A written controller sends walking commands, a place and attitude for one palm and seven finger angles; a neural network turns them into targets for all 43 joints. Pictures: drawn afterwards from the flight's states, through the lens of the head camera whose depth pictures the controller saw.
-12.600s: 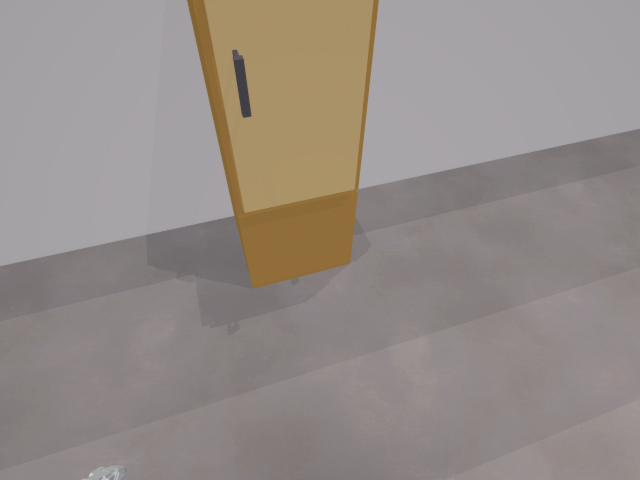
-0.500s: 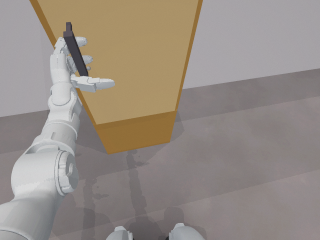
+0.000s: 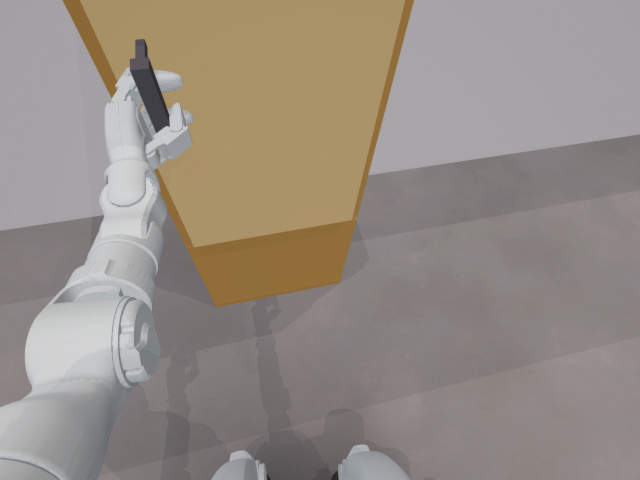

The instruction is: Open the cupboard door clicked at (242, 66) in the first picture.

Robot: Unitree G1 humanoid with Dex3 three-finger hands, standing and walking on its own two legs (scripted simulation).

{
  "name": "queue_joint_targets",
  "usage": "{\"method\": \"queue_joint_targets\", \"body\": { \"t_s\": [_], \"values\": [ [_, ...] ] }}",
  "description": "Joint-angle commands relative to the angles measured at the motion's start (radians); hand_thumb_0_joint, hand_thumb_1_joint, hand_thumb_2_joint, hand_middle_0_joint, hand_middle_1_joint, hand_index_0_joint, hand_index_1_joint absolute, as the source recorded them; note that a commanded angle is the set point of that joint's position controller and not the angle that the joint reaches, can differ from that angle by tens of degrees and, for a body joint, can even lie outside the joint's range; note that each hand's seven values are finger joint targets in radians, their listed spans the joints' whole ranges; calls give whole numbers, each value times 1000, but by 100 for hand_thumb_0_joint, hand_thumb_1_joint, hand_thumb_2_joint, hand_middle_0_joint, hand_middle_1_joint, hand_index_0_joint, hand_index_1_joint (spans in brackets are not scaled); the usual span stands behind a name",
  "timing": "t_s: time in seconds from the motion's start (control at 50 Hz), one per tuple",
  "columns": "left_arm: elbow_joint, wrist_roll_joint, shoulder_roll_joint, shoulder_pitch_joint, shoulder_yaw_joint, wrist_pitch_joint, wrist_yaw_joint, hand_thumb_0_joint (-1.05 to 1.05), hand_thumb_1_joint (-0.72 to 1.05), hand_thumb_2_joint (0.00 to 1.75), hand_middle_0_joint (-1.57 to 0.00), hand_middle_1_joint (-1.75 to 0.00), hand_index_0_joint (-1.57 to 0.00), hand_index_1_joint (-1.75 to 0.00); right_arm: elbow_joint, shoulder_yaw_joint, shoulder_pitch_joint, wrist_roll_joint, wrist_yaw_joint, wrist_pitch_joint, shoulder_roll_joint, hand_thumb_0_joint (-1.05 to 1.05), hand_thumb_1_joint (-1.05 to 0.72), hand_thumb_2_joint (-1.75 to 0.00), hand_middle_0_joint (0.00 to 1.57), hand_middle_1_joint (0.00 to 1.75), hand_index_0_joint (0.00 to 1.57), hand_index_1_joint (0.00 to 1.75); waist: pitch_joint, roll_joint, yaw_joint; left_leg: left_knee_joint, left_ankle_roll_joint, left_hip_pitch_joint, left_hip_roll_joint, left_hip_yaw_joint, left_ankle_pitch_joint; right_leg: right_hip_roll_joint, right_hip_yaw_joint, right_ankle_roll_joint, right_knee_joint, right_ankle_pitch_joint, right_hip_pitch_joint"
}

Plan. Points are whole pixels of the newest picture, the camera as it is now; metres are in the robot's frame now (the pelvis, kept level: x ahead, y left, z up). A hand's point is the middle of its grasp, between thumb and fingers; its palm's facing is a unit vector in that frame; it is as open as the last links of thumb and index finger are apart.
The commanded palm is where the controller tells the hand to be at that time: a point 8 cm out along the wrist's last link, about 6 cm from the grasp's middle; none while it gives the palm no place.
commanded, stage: close the thumb around the handle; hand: left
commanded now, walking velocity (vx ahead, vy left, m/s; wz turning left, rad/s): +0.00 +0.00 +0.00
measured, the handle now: (157, 100) +0.57 +0.15 +0.11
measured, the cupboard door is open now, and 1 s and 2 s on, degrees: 0 44 40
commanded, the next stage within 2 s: pull the door open along its arc in 0.04 s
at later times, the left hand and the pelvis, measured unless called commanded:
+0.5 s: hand (197, 164) +0.47 +0.10 +0.10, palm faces +0.09 -1.00 +0.02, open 5.5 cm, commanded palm +0.40 +0.14 +0.10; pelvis +0.01 +0.00 +0.01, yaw -1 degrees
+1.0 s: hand (319, 272) +0.32 -0.02 +0.11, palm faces +0.16 -0.99 -0.03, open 6.2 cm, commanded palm +0.24 +0.02 +0.10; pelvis +0.02 -0.05 +0.03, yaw +2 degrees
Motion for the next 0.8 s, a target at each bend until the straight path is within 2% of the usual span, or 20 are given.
{"method": "queue_joint_targets", "body": {
  "t_s": [0.0,0.08,0.1,0.12,0.14,0.24,0.3,0.38,0.46,0.5,0.52,0.54,0.58,0.62,0.64,0.68,0.7,0.72,0.76,0.78],
  "values": [
    [-237,3,218,-495,29,-67,17,0,90,90,-40,-135,-40,-135,-45,-64,173,-6,-13,-9,-167,0,-90,-90,20,30,20,30,-469,52,-9,-52,7,392,-30,-67,434,30,28,12,-80,435,124],
    [-250,2,166,-450,6,-73,28,0,90,90,-40,-135,-40,-135,-55,-66,167,-9,-6,-7,-161,0,-90,-90,20,30,20,30,-462,53,1,-53,4,407,-29,-67,463,33,22,9,-78,445,123],
    [-265,2,174,-460,11,-75,31,0,90,90,-40,-135,-40,-135,-52,-68,166,-9,-5,-7,-162,0,-90,-90,20,30,20,30,-472,44,-3,-51,5,410,-28,-63,467,34,24,12,-80,459,131],
    [-269,3,181,-435,18,-78,30,0,90,90,-40,-135,-40,-135,-56,-70,166,-7,-5,-6,-162,0,-90,-90,20,30,20,30,-483,40,10,-51,4,407,-29,-63,473,34,25,10,-76,467,146],
    [-280,5,162,-490,-9,-79,31,0,90,90,-40,-135,-40,-135,-51,-68,162,-8,-4,-6,-160,0,-90,-90,20,30,20,30,-469,48,-13,-52,4,406,-28,-63,461,33,26,13,-80,463,133],
    [-294,-12,116,-335,-13,-76,22,0,90,90,-40,-135,-40,-135,-71,-73,149,-3,2,-8,-155,0,-90,-90,20,30,20,30,-474,19,26,-63,5,404,-33,-51,457,36,23,9,-87,477,175],
    [-391,-29,92,-243,-19,-73,15,0,90,90,-40,-135,-40,-135,-93,-76,133,4,6,-6,-148,0,-90,-90,20,30,20,30,-507,44,58,-71,3,439,-34,-43,515,37,22,5,-86,533,218],
    [-529,-56,0,-41,-70,-44,18,0,90,90,-40,-135,-40,-135,-128,-82,99,17,13,-11,-135,0,-90,-90,20,30,20,30,-478,1,89,-93,7,450,-34,-31,555,38,17,5,-100,583,277],
    [-726,-76,-111,192,-157,-1,35,0,90,90,-40,-135,-40,-135,-166,-83,40,30,22,-25,-116,0,-90,-90,20,30,20,30,-430,-27,120,-120,10,455,-34,-11,562,33,16,8,-121,628,336],
    [-834,-72,-167,248,-222,19,49,0,90,90,-40,-135,-40,-135,-181,-81,12,35,21,-33,-105,0,-90,-90,20,30,20,30,-401,-44,117,-134,12,465,-34,-6,546,27,13,12,-129,634,352],
    [-914,-139,-204,273,-97,33,187,0,90,90,-40,-135,-40,-135,-190,-78,-41,30,23,-43,-78,0,-90,-90,20,30,20,30,-393,-40,192,-143,0,434,-37,1,539,26,0,9,-138,599,387],
    [-964,-108,-279,346,-191,50,256,0,90,90,-40,-135,-40,-135,-195,-73,-63,19,30,-54,-73,0,-90,-90,20,30,20,30,-364,-26,170,-150,-5,441,-38,4,521,25,-5,10,-134,587,382],
    [-1014,-55,-316,462,-222,84,369,0,90,90,-40,-135,-40,-135,-198,-72,-87,4,39,-63,-72,0,-90,-90,20,30,20,30,-335,-101,177,-158,-7,420,-34,-3,495,21,-12,9,-132,559,393],
    [-1106,-2,-378,500,-283,123,461,0,90,90,-40,-135,-40,-135,-207,-72,-131,-8,44,-59,-59,0,-90,-90,20,30,20,30,-332,-68,176,-161,-11,428,-36,4,477,6,-5,7,-133,555,403],
    [-1157,25,-405,520,-314,143,499,0,90,90,-40,-135,-40,-135,-213,-71,-151,-13,46,-55,-51,0,-90,-90,20,30,20,30,-337,-55,182,-164,-15,435,-34,3,474,1,-6,2,-130,543,413],
    [-1189,72,-458,598,-373,192,559,0,90,90,-40,-135,-40,-135,-225,-66,-198,-21,44,-44,-41,0,-90,-90,20,30,20,30,-305,-92,186,-168,-16,432,-32,-4,444,-5,-8,-4,-142,512,422],
    [-1214,101,-497,594,-417,215,580,0,90,90,-40,-135,-40,-135,-229,-62,-226,-24,41,-40,-32,0,-90,-90,20,30,20,30,-291,-77,176,-166,-16,436,-32,-3,431,-12,-7,-5,-144,500,407],
    [-1222,118,-515,609,-430,237,598,0,90,90,-40,-135,-40,-135,-233,-58,-242,-27,35,-35,-23,0,-90,-90,20,30,20,30,-278,-91,181,-168,-17,438,-34,-6,413,-15,-7,-6,-150,488,412],
    [-1246,116,-554,677,-465,287,610,0,90,90,-40,-135,-40,-135,-239,-47,-291,-22,26,-23,-10,0,-90,-90,20,30,20,30,-273,-103,192,-176,-19,447,-41,-6,379,-23,-3,-5,-175,479,437],
    [-1270,107,-570,734,-480,307,603,0,90,90,-40,-135,-40,-135,-246,-44,-308,-20,22,-18,-4,0,-90,-90,20,30,20,30,-267,-141,199,-176,-20,456,-42,-8,380,-26,2,0,-192,510,462]
  ]
}}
